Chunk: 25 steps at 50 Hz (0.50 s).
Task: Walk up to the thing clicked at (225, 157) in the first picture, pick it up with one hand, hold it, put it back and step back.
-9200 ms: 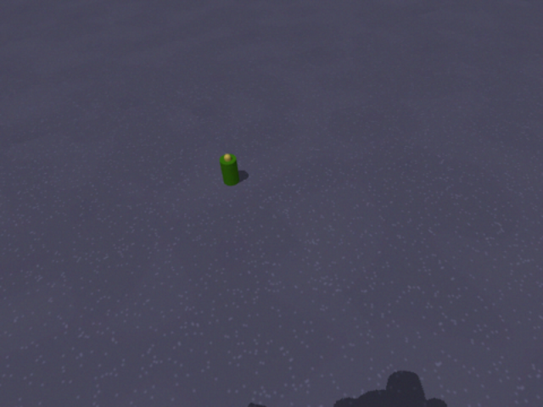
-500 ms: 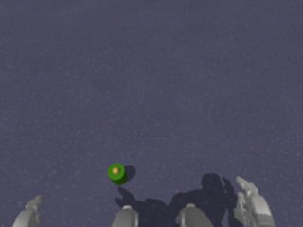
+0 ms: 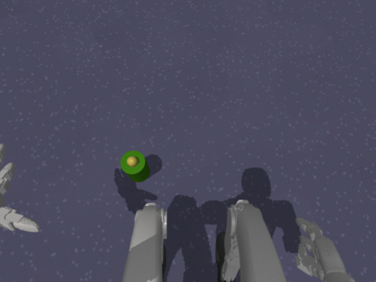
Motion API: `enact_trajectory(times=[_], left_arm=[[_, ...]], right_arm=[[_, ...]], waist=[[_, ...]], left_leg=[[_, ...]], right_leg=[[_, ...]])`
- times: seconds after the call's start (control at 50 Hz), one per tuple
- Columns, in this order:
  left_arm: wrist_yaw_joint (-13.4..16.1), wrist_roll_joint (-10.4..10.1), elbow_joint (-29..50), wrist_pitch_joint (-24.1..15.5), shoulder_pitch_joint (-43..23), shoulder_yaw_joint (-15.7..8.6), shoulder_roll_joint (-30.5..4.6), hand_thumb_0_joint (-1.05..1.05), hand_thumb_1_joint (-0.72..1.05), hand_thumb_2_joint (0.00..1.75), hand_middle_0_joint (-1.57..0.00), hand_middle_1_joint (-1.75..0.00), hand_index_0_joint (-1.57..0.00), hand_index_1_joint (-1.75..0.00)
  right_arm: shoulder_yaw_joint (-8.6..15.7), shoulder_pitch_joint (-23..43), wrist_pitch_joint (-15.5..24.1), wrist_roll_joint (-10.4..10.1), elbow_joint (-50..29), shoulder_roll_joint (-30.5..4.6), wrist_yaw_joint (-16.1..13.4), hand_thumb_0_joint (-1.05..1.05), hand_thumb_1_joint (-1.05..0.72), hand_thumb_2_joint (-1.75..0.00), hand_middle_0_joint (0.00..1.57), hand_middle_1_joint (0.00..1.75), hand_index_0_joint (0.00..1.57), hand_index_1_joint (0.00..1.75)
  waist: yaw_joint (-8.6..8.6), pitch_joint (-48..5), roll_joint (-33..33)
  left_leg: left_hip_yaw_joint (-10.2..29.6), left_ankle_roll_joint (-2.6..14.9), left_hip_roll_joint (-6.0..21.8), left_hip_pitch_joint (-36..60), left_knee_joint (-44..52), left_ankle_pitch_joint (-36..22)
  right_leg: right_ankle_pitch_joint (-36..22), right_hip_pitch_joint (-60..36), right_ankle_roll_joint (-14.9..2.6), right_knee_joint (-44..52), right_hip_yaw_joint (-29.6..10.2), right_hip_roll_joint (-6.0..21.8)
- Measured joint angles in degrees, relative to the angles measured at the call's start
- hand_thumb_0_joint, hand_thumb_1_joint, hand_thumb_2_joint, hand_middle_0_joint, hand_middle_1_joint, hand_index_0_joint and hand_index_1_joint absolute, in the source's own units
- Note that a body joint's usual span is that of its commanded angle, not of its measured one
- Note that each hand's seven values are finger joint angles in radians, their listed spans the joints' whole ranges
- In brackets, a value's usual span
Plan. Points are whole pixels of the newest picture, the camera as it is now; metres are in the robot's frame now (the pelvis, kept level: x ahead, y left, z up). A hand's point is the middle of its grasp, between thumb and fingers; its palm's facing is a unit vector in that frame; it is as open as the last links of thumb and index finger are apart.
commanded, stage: go down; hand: left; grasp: from the side
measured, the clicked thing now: (135, 166) +0.45 +0.21 -0.43
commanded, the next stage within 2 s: approach in 1.52 s
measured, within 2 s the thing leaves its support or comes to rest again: neither
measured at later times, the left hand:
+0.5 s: hand (26, 176) +0.34 +0.39 -0.11, palm faces +0.17 -0.97 -0.15, open 17.4 cm
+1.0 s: hand (27, 170) +0.36 +0.40 -0.13, palm faces +0.18 -0.98 -0.12, open 17.4 cm
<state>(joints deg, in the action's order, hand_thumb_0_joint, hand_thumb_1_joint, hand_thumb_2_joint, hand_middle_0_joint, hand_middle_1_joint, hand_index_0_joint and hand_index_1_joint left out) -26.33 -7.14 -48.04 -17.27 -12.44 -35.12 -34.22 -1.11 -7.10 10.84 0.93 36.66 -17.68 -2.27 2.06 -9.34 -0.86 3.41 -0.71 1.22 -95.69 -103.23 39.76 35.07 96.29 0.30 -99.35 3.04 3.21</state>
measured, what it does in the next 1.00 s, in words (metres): lowers itself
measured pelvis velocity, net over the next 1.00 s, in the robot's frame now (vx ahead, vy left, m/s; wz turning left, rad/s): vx -0.03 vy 0.01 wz -0.04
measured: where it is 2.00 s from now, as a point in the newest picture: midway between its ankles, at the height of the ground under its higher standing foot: (190, 277)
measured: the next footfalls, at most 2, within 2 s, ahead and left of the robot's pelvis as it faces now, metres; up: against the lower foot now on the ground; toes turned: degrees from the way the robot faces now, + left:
none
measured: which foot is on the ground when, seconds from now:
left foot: down 0.00-1.00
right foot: down 0.00-1.00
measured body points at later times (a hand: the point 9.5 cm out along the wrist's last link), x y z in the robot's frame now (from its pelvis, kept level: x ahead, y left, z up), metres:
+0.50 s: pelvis -0.02 +0.00 -0.09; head +0.18 +0.05 +0.31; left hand +0.33 +0.44 -0.09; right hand +0.14 -0.28 -0.19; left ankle +0.05 +0.12 -0.49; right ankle +0.08 -0.13 -0.49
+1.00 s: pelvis -0.03 +0.01 -0.13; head +0.17 +0.06 +0.27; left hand +0.34 +0.45 -0.12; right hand +0.12 -0.28 -0.23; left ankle +0.05 +0.12 -0.49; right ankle +0.08 -0.13 -0.49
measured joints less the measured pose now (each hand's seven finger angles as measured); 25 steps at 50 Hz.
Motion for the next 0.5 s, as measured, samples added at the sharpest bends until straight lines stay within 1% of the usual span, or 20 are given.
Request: enact_trajectory(times=[0.12, 0.2, 0.3, 0.38, 0.5], left_arm=[[-3.3, -0.5, -4.9, -2.6, -5.5, -2.6, -3.4, -0.01, -0.55, 0.08, -0.07, -0.12, -0.07, -0.11], [-5.1, -0.7, -6.7, -3.3, -8.4, -4.1, -5.2, -0.02, -0.54, 0.06, -0.07, -0.12, -0.07, -0.1], [-6.7, -0.7, -7.4, -3.2, -10.3, -5.5, -6.9, -0.02, -0.54, 0.05, -0.07, -0.1, -0.07, -0.09], [-7.5, -1.1, -8.0, -3.4, -11.6, -6.7, -8.1, -0.02, -0.54, 0.04, -0.07, -0.09, -0.07, -0.08], [-8.9, -1.5, -9.1, -3.4, -13.4, -7.7, -9.6, -0.02, -0.54, 0.04, -0.06, -0.08, -0.07, -0.07]], right_arm=[[-0.6, 0.2, 0.0, 0.3, 1.3, -0.9, 0.0, 0.01, -0.9, -0.9, 0.2, 0.3, 0.21, 0.3], [-1.1, 0.4, -0.1, 0.5, 1.6, -1.4, 0.1, 0.01, -0.9, -0.9, 0.2, 0.3, 0.21, 0.3], [-1.5, 0.6, -0.3, 0.4, 1.5, -2.1, 0.3, 0.01, -0.91, -0.9, 0.2, 0.3, 0.21, 0.3], [-1.9, 0.6, -0.3, 0.4, 1.5, -2.5, 0.5, 0.01, -0.91, -0.9, 0.2, 0.3, 0.21, 0.3], [-2.3, 0.9, -0.1, 0.5, 1.6, -2.8, 0.6, 0.01, -0.92, -0.9, 0.2, 0.3, 0.21, 0.3]], waist=[[0.31, 0.3, -0.1], [0.8, 0.7, -0.2], [1.37, 1.1, -0.2], [1.7, 1.2, -0.2], [1.84, 1.7, -0.2]], left_leg=[[0.6, -0.24, -0.2, -5.7, -5.0, 0.2], [1.1, -0.26, -0.2, -8.8, -8.1, 0.5], [1.4, -0.19, -0.3, -11.7, -11.2, 0.7], [1.6, -0.11, -0.4, -13.8, -13.4, 0.9], [1.8, -0.01, -0.6, -16.4, -16.2, 0.9]], right_leg=[[0.1, 5.6, -0.23, -4.8, 0.3, 0.2], [0.2, 8.4, -0.25, -7.5, 0.5, 0.1], [0.1, 11.1, -0.17, -10.1, 0.6, 0.1], [0.1, 13.1, -0.08, -12.0, 0.7, 0.1], [0.1, 15.6, 0.02, -14.7, 0.7, 0.3]])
